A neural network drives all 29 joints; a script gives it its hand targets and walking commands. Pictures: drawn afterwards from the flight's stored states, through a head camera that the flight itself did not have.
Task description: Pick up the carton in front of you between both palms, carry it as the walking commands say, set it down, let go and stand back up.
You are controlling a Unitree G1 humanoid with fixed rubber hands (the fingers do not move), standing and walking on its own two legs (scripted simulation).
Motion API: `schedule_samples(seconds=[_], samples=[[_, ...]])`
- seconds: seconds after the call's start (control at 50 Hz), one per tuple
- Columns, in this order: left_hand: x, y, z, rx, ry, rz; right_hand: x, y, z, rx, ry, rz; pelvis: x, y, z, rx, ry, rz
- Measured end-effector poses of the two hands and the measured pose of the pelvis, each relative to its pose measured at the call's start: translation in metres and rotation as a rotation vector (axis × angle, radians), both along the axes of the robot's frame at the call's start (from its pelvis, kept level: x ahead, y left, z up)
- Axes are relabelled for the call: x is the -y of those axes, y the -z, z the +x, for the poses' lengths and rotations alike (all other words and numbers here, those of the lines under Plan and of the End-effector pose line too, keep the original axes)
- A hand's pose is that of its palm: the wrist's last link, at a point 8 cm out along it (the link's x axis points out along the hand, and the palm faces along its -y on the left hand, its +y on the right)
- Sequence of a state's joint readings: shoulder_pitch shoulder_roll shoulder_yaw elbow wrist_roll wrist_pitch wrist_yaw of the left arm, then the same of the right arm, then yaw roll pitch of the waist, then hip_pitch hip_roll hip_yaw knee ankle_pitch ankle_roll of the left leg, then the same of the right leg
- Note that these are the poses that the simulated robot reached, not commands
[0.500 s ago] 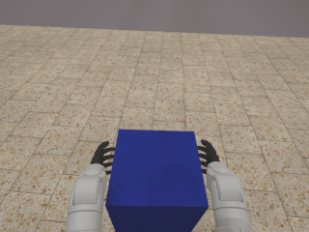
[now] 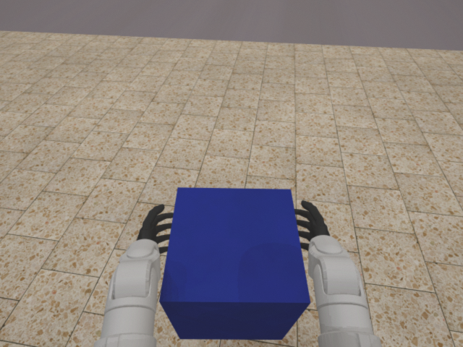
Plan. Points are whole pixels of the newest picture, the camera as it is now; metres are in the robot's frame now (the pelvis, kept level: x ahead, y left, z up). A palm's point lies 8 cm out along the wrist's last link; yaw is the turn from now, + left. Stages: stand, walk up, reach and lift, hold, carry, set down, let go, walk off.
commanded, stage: hold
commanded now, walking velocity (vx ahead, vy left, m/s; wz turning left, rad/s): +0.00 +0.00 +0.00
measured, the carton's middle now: (232, 267) +0.28 +0.00 -0.05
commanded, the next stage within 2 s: set down in 0.62 s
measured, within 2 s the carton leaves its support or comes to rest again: neither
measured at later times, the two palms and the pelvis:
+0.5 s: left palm (155, 245) +0.28 +0.14 +0.04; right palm (326, 237) +0.29 -0.16 +0.04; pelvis -0.01 -0.02 +0.00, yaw +2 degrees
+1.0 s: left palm (164, 239) +0.33 +0.14 -0.01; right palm (313, 234) +0.33 -0.16 -0.02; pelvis -0.01 -0.01 -0.01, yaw +1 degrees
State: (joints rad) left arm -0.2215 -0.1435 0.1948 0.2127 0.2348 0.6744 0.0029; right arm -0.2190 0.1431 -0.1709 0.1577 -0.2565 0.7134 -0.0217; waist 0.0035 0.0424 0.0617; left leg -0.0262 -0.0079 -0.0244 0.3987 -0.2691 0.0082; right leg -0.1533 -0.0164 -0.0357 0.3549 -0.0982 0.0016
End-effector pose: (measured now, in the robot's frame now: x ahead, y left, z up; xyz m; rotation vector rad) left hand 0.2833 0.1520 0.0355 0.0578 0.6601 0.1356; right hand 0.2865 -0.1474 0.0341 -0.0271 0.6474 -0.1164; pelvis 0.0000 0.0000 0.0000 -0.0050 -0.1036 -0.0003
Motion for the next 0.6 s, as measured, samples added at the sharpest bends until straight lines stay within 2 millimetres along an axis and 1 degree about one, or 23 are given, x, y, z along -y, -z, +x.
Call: schedule_samples(seconds=[0.3, 0.6], samples=[[0.009, -0.005, -0.006, 0.003, -0.010, 0.006, 0.009, -0.004, -0.002, 0.005, -0.004, 0.011, 0.011, 0.001, -0.009, 0.027, -0.021, 0.002], [0.014, -0.008, 0.000, -0.001, -0.029, 0.008, 0.014, -0.007, 0.009, 0.005, -0.018, 0.016, 0.021, 0.000, -0.003, 0.019, -0.036, 0.001]])
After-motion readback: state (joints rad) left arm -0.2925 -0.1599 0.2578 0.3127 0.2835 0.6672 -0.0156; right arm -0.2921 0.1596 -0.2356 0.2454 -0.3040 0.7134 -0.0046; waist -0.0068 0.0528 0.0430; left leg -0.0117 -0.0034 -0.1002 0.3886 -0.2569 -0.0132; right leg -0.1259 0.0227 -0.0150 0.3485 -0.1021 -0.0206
